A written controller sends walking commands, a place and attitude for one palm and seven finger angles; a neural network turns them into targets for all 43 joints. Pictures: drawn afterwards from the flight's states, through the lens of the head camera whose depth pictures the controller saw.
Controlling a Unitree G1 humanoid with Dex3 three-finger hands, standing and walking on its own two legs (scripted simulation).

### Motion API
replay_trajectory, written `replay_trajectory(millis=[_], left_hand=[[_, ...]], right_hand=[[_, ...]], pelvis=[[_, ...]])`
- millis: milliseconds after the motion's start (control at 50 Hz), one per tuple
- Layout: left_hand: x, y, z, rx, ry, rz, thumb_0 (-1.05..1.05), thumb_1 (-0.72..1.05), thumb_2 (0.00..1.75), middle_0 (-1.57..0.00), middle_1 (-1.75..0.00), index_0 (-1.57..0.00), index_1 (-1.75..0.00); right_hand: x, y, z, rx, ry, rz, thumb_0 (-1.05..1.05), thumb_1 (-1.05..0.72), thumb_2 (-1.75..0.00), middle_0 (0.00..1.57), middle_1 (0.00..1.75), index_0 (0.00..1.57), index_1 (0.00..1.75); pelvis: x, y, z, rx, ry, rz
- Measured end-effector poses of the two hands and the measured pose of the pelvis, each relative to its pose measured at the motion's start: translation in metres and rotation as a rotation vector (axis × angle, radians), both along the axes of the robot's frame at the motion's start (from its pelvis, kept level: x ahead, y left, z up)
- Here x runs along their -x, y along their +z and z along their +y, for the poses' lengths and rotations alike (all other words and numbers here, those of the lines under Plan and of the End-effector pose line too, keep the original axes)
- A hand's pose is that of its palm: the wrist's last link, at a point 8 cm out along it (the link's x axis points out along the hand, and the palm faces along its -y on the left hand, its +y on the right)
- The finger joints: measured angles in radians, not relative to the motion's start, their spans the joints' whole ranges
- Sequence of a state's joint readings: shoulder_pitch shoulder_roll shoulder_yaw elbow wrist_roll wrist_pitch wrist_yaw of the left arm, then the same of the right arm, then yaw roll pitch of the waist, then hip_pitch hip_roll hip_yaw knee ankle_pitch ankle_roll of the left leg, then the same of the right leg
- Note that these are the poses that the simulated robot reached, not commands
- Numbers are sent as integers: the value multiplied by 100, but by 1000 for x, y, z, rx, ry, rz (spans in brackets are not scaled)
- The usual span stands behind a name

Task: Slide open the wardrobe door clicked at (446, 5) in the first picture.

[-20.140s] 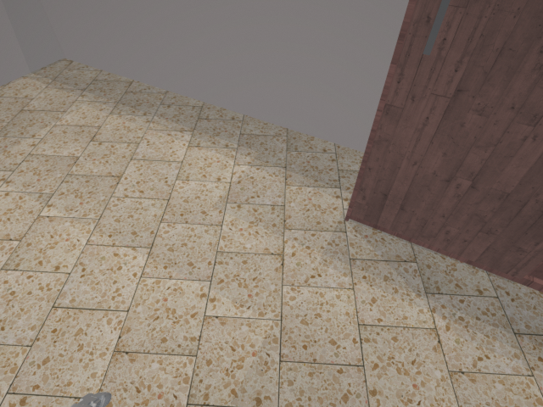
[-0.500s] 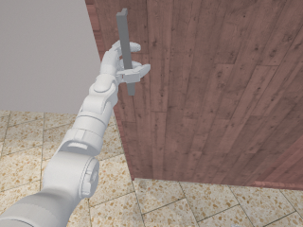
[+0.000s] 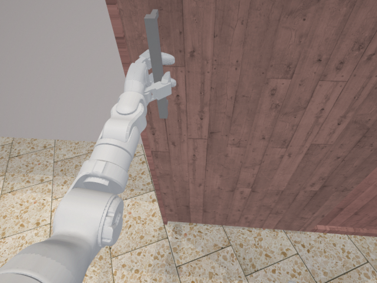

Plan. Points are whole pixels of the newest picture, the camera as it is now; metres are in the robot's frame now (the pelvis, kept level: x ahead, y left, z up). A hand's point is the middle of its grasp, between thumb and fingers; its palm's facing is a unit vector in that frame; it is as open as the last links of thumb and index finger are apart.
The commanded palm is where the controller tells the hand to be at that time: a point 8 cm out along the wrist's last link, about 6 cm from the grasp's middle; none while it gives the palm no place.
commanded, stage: grip the handle and tug to test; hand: left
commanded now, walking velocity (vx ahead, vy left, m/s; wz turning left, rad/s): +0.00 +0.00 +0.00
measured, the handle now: (159, 70) +0.51 +0.07 +0.20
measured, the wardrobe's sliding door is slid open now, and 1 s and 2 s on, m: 0.00 0.00 0.01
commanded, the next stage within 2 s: tug the door sideways, standing still in 0.40 s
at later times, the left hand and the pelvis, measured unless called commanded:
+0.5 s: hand (167, 88) +0.45 +0.05 +0.20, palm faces -0.09 -1.00 -0.02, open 5.9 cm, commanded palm +0.42 +0.09 +0.20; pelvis +0.03 -0.01 +0.00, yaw -2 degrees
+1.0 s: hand (168, 86) +0.46 +0.05 +0.20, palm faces -0.04 -1.00 -0.06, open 5.6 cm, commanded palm +0.44 +0.05 +0.20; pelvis +0.01 -0.01 +0.00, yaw +3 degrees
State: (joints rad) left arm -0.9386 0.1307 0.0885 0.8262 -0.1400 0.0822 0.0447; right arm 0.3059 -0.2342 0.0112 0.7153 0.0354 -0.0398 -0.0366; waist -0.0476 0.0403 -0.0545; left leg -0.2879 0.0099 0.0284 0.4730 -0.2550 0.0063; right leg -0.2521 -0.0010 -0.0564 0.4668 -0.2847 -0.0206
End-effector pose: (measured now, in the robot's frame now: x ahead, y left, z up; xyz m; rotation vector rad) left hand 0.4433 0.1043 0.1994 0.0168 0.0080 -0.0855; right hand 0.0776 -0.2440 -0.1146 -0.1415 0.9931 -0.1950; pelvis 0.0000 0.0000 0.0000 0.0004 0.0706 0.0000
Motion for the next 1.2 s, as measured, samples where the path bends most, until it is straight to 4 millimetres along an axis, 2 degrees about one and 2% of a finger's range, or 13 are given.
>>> replay_trajectory(millis=[160, 300, 520, 620, 740, 880, 1100, 1200], left_hand=[[0, 0, 0, -5, 0, -7, 1, 78, 82, -38, -140, -35, -140], [2, -1, 0, 8, -5, -20, 1, 79, 81, -34, -140, -32, -140], [9, -2, 0, 3, -4, -37, 1, 79, 80, -29, -137, -25, -137], [7, 0, 1, -2, -7, -17, 2, 77, 81, -31, -136, -29, -137], [1, 2, -1, -13, 13, 28, 2, 76, 84, -38, -138, -36, -138], [2, 2, -3, -33, 44, 20, 1, 76, 85, -40, -139, -35, -139], [4, 2, -5, -57, 50, 8, 1, 79, 82, -37, -140, -27, -140], [4, 2, -5, -58, 43, 4, 1, 80, 82, -36, -140, -25, -140]], right_hand=[[-4, 1, 1, -10, -5, -14, 1, -91, -90, 21, 30, 20, 30], [-18, 3, 0, -22, -9, -41, 1, -91, -90, 20, 30, 20, 30], [-68, 14, -1, -36, 17, -114, 1, -91, -90, 20, 30, 20, 30], [-94, 16, -2, -16, 60, -123, 1, -91, -90, 20, 30, 20, 30], [-108, 16, -1, -4, 101, -116, 1, -91, -90, 20, 30, 20, 30], [-93, 8, 3, -20, 122, -93, 1, -91, -90, 20, 30, 20, 30], [-32, -10, 4, -37, 107, 21, 1, -91, -90, 20, 30, 20, 30], [-10, -13, 3, -30, 96, 54, 1, -91, -90, 20, 30, 20, 30]], pelvis=[[-3, 0, 0, -2, -8, 1], [-12, 1, -1, -4, -20, -2], [-33, 4, -6, -11, -29, -9], [-38, 2, -9, -8, -4, -10], [-34, 2, -12, -11, 24, -3], [-24, -1, -14, -10, 44, -3], [-6, -2, -11, -6, 51, 1], [-1, -3, -8, -4, 50, 7]])
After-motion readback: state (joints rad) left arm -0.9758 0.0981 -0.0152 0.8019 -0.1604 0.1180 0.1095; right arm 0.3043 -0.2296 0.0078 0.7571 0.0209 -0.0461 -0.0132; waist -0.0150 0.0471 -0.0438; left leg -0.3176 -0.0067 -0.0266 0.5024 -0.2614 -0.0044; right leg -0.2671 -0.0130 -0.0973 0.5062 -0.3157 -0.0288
